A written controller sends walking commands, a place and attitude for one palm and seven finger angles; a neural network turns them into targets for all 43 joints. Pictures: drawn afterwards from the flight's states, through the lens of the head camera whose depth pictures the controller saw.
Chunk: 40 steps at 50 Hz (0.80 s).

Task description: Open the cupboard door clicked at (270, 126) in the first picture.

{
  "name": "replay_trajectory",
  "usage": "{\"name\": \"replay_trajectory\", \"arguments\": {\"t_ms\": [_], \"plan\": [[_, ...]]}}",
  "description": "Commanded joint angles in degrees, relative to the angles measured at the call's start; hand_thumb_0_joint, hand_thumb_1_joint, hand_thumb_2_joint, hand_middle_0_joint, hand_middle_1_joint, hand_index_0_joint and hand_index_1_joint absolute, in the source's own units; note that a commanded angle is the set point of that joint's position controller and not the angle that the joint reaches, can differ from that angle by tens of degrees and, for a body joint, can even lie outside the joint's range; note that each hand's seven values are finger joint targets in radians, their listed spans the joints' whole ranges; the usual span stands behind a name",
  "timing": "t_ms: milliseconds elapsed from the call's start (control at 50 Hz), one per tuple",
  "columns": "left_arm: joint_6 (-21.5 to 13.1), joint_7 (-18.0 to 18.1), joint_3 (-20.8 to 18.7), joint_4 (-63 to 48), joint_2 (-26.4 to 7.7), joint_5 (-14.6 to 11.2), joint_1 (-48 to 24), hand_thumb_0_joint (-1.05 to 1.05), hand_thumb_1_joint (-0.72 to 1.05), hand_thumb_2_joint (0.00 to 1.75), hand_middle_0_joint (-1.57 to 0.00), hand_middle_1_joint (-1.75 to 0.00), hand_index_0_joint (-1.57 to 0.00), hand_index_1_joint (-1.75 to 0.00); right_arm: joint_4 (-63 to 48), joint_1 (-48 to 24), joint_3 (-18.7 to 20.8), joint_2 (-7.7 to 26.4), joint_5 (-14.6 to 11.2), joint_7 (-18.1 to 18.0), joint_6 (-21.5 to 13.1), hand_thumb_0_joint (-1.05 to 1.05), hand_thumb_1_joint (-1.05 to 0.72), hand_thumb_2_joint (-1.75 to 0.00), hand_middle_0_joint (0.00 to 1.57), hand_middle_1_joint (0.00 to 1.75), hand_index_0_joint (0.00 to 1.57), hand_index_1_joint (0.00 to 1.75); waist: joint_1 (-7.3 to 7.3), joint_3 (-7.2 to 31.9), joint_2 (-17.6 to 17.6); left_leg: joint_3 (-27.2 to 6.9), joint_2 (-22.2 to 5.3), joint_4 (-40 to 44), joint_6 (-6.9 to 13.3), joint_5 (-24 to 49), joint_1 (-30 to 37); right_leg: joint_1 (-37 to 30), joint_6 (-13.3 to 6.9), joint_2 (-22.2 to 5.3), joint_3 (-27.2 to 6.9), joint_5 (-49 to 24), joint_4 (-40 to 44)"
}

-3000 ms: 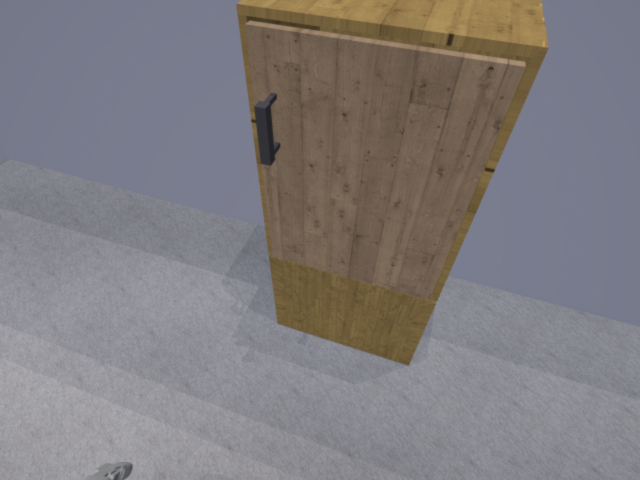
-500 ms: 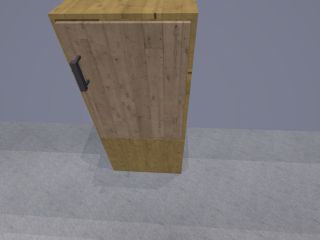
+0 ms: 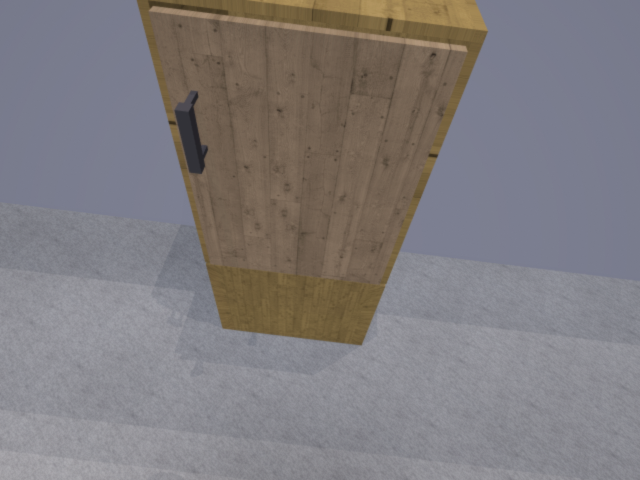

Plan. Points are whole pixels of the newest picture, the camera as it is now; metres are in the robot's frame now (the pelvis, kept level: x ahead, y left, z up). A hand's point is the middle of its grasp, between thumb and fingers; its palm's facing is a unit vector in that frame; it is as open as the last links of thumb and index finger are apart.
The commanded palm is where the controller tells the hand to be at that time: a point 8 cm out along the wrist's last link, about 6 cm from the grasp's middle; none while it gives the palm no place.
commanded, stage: come to a stop and stand still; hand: left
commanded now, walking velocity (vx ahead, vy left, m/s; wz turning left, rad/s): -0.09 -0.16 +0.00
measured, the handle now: (194, 132) +0.59 +0.26 +0.07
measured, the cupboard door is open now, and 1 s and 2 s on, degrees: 0 0 0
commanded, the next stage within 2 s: look again from close up in 0.68 s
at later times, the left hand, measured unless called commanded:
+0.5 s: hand out of the picture +0.00 +0.11 -0.17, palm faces +0.04 -0.98 -0.21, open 7.3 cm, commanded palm none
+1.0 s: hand out of the picture -0.08 +0.10 -0.18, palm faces +0.04 -0.99 -0.16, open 7.4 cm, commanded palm none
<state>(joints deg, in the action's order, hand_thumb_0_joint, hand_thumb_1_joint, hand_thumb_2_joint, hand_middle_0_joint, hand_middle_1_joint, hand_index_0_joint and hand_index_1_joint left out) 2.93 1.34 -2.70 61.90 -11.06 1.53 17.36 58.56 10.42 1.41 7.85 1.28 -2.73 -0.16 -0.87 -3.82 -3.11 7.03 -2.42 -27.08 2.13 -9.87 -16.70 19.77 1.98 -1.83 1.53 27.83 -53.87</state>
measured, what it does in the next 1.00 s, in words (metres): steps on the spot: right foot, then left foot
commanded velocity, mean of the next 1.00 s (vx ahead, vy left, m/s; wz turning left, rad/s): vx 0.00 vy -0.01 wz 0.00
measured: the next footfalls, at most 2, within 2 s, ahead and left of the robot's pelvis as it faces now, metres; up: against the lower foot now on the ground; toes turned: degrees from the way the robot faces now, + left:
right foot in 0.28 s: +0.01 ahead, -0.16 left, +0.00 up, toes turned -4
left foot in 0.54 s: +0.00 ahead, +0.06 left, +0.00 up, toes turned +4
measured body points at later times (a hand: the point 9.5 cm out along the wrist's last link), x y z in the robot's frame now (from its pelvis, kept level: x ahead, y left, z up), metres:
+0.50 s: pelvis -0.03 -0.07 +0.00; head -0.03 -0.08 +0.45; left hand +0.00 +0.16 -0.15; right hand -0.04 -0.29 -0.16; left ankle -0.03 +0.06 -0.72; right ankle -0.03 -0.16 -0.74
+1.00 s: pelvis -0.06 -0.05 +0.00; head -0.07 -0.05 +0.45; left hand -0.08 +0.16 -0.16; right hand -0.05 -0.27 -0.16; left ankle -0.04 +0.06 -0.74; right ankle -0.03 -0.16 -0.74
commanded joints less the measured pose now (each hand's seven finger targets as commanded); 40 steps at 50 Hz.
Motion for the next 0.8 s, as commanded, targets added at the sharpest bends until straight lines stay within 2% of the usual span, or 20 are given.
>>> {"name": "replay_trajectory", "arguments": {"t_ms": [0,60,140,180,200,220,240,260,280,300,360,400,460,500,540,560,600,740,760,780], "plan": [[0.34,-0.35,-1.27,-3.71,-2.59,0.13,2.9,0.0,0.9,0.9,-0.2,-0.3,-0.2,-0.3,-0.45,6.97,3.13,12.33,0.0,-1.27,-0.19,0.0,-0.9,-0.9,0.2,0.3,0.2,0.3,2.03,6.91,7.57,-13.05,-18.64,8.57,8.03,28.27,9.31,5.77,0.27,-1.07,-3.21,-2.29,-5.66],[0.96,-0.66,-1.74,-5.26,-2.4,0.12,1.66,0.0,0.9,0.9,-0.2,-0.3,-0.2,-0.3,-1.08,4.66,3.44,12.0,0.2,-0.92,0.05,0.0,-0.9,-0.9,0.2,0.3,0.2,0.3,1.72,6.33,11.07,-12.45,-17.67,10.55,7.36,16.09,6.52,4.97,0.22,-0.92,-2.77,-3.88,-2.89],[0.52,-0.89,-1.35,-6.27,-1.36,0.04,0.61,0.0,0.9,0.9,-0.2,-0.3,-0.2,-0.3,-1.61,2.78,4.04,12.7,0.76,0.02,0.58,0.0,-0.9,-0.9,0.2,0.3,0.2,0.3,1.73,4.83,14.63,-12.85,-16.34,12.76,6.03,-2.15,1.16,-1.5,-0.83,-1.16,-0.06,-3.26,9.11],[-0.22,-0.68,-1.32,-5.8,-1.7,0.02,2.41,0.0,0.9,0.9,-0.2,-0.3,-0.2,-0.3,-1.62,2.4,4.21,12.44,0.73,0.52,0.95,0.0,-0.9,-0.9,0.2,0.3,0.2,0.3,0.72,3.95,13.5,-12.82,-14.89,11.57,4.55,-7.95,-2.44,-7.28,-1.43,-0.36,1.22,-5.92,18.26],[-0.53,-0.62,-1.31,-4.9,-1.52,0.04,4.74,0.0,0.9,0.9,-0.2,-0.3,-0.2,-0.3,-1.7,2.1,4.23,12.31,0.59,0.76,1.22,0.0,-0.9,-0.9,0.2,0.3,0.2,0.3,-0.47,3.98,11.69,-11.06,-12.9,10.2,2.9,-11.52,-5.22,-11.81,-1.41,0.47,2.91,-10.64,24.24],[-0.86,-0.46,-1.57,-4.17,-2.77,0.36,7.06,0.0,0.9,0.9,-0.2,-0.3,-0.2,-0.3,-1.76,2.53,4.17,10.94,0.3,1.04,1.46,0.0,-0.9,-0.9,0.2,0.3,0.2,0.3,-1.21,3.85,7.38,-7.83,-9.42,6.25,0.61,-14.7,-8.35,-15.49,-1.61,-0.61,1.82,-13.18,29.91],[-1.53,-0.08,-1.71,-5.06,-6.31,1.02,5.74,0.0,0.9,0.9,-0.2,-0.3,-0.2,-0.3,-2.09,4.2,3.5,7.16,-0.29,1.29,1.85,0.0,-0.9,-0.9,0.2,0.3,0.2,0.3,-0.48,2.27,-5.46,-3.39,-3.31,-4.58,-2.5,-17.04,-11.55,-12.96,-4.24,-8.66,-9.53,-5.44,39.34],[-1.84,0.27,-1.83,-6.53,-9.59,0.72,1.63,0.0,0.9,0.9,-0.2,-0.3,-0.2,-0.3,-3.72,2.21,2.57,4.3,-0.26,1.7,2.12,0.0,-0.9,-0.9,0.2,0.3,0.2,0.3,-0.1,-0.58,-15.06,-2.44,-0.37,-12.86,-3.67,-19.36,-12.06,-4.13,-8.2,-17.08,-19.71,1.7,45.98],[-1.83,0.55,-1.44,-7.68,-9.43,0.42,-1.87,0.0,0.9,0.9,-0.2,-0.3,-0.2,-0.3,-3.95,1.14,2.7,5.59,-0.12,1.98,2.45,0.0,-0.9,-0.9,0.2,0.3,0.2,0.3,0.08,-0.86,-9.66,-5.72,-1.46,-17.67,-3.0,-18.85,-7.75,2.41,-10.37,-18.37,-18.36,5.46,47.39],[-2.36,0.72,-1.58,-7.98,-8.08,0.45,-4.58,0.0,0.9,0.9,-0.2,-0.3,-0.2,-0.3,-3.12,1.37,2.62,5.3,0.08,2.09,2.55,0.0,-0.9,-0.9,0.2,0.3,0.2,0.3,1.1,-1.99,-10.85,-7.15,-1.75,-19.55,-2.37,-16.01,-7.95,3.3,-9.91,-14.88,-16.2,2.63,46.47],[-2.95,0.42,-0.81,-7.1,-5.19,-0.19,-6.03,0.0,0.9,0.9,-0.2,-0.3,-0.2,-0.3,0.62,6.62,2.34,5.02,-0.02,1.99,2.25,0.0,-0.9,-0.9,0.2,0.3,0.2,0.3,2.91,-0.97,-5.89,-5.53,-1.34,-22.92,-2.83,-10.76,-5.61,-0.57,-9.37,-10.19,-7.59,-9.84,41.84],[-3.12,0.48,-0.82,-6.29,-4.83,-0.14,-4.21,0.0,0.9,0.9,-0.2,-0.3,-0.2,-0.3,1.27,7.13,1.96,3.98,-0.16,1.87,1.88,0.0,-0.9,-0.9,0.2,0.3,0.2,0.3,2.06,-0.38,-3.78,-4.8,-1.18,-19.0,-3.08,-11.26,-4.62,-3.4,-9.6,-9.76,-6.51,-14.03,40.52],[-3.23,0.6,-0.74,-4.2,-4.68,-0.38,-0.68,0.0,0.9,0.9,-0.2,-0.3,-0.2,-0.3,1.72,7.34,1.17,3.29,-0.15,1.19,1.32,0.0,-0.9,-0.9,0.2,0.3,0.2,0.3,0.87,1.05,-2.29,-4.86,-1.42,-7.13,-3.23,-10.75,-1.24,-7.54,-10.58,-10.51,-8.26,-18.82,37.8],[-3.37,0.6,-0.29,-2.82,-3.49,-0.92,-0.1,0.0,0.9,0.9,-0.2,-0.3,-0.2,-0.3,3.68,10.11,0.62,2.79,-0.37,0.75,0.5,0.0,-0.9,-0.9,0.2,0.3,0.2,0.3,1.6,2.39,0.51,-6.23,-1.67,4.08,-2.79,-1.09,6.76,-5.93,-7.94,-8.66,-6.84,-20.69,34.69],[-3.56,0.38,0.36,-1.69,-1.06,-1.5,1.87,0.0,0.9,0.9,-0.2,-0.3,-0.2,-0.3,4.36,9.62,0.38,5.54,-0.22,0.1,-0.79,0.0,-0.9,-0.9,0.2,0.3,0.2,0.3,-0.17,3.93,6.94,-11.83,-7.61,6.34,-0.48,11.41,8.5,-7.25,-4.25,-3.94,-3.69,-23.37,32.45],[-3.56,0.45,0.42,-1.38,-0.81,-1.31,1.47,0.0,0.9,0.9,-0.2,-0.3,-0.2,-0.3,4.34,8.96,0.35,5.85,-0.22,-0.03,-0.7,0.0,-0.9,-0.9,0.2,0.3,0.2,0.3,-0.31,3.97,5.24,-10.85,-7.65,6.18,-0.54,9.61,6.81,-9.2,-3.78,-3.64,-3.49,-22.43,33.42],[-3.31,0.43,0.6,0.26,-1.77,-1.26,1.03,0.0,0.9,0.9,-0.2,-0.3,-0.2,-0.3,5.54,8.25,-0.01,4.78,-0.38,-0.18,-0.92,0.0,-0.9,-0.9,0.2,0.3,0.2,0.3,-0.19,3.58,9.83,-10.19,-6.69,7.6,-0.55,9.65,5.78,-11.81,-3.22,-3.96,-2.19,-23.79,32.56],[-3.56,0.38,1.38,2.34,-0.82,-0.93,2.78,0.0,0.9,0.9,-0.2,-0.3,-0.2,-0.3,6.37,9.01,-0.41,3.41,-0.49,-0.1,-0.27,0.0,-0.9,-0.9,0.2,0.3,0.2,0.3,0.61,-1.02,3.47,-8.3,-4.32,9.21,-1.35,-0.91,5.62,-8.89,-3.52,-4.66,-4.2,-17.61,37.4],[-5.22,2.85,1.93,3.58,-3.12,-0.15,8.0,0.0,0.9,0.9,-0.2,-0.3,-0.2,-0.3,2.34,2.46,-0.25,6.3,-1.13,1.2,-1.32,0.0,-0.9,-0.9,0.2,0.3,0.2,0.3,-2.26,-4.78,3.56,-4.82,-2.89,-3.98,-3.25,-3.43,-0.04,-6.96,-1.46,-8.03,-6.97,-38.31,35.45],[-6.29,2.56,1.89,3.17,-5.05,-0.25,7.21,0.0,0.9,0.9,-0.2,-0.3,-0.2,-0.3,0.32,4.09,-0.94,4.34,-1.18,1.58,-0.98,0.0,-0.9,-0.9,0.2,0.3,0.2,0.3,1.22,-2.16,0.37,-5.23,-2.16,-3.4,-2.87,-4.98,1.54,-8.25,-3.08,-11.0,-7.09,-48.17,34.69]]}}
